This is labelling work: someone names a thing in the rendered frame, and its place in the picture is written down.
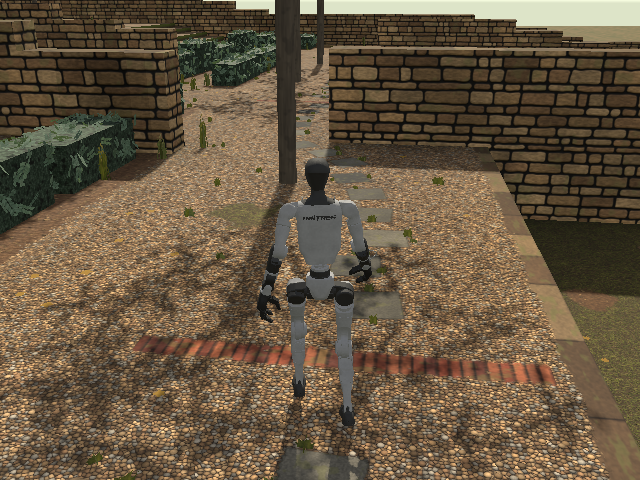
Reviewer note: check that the robot right upper arm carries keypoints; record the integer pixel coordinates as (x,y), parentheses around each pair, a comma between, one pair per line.
(350,210)

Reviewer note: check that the robot left shin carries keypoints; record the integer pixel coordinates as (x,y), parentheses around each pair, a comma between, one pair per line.
(298,354)

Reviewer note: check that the right robot forearm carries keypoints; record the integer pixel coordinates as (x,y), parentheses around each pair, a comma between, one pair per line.
(364,257)

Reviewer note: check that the left robot hand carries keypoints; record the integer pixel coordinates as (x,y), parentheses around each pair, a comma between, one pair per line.
(261,306)

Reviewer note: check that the left robot forearm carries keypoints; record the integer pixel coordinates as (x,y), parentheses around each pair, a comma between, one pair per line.
(271,273)

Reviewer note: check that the right robot foot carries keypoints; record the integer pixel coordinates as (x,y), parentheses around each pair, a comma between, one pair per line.
(347,417)

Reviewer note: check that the right robot hand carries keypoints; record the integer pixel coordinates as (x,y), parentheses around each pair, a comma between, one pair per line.
(365,277)

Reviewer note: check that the robot left upper arm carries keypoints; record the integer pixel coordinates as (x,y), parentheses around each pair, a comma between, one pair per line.
(287,212)

